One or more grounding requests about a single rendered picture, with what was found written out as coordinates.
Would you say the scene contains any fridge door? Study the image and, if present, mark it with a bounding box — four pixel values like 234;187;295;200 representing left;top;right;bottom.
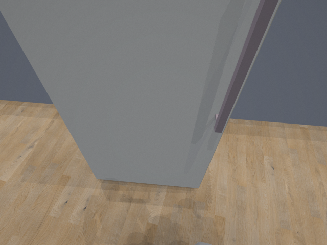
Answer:
0;0;281;188

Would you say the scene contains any handle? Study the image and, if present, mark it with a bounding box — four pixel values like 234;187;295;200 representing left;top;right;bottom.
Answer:
214;0;278;133

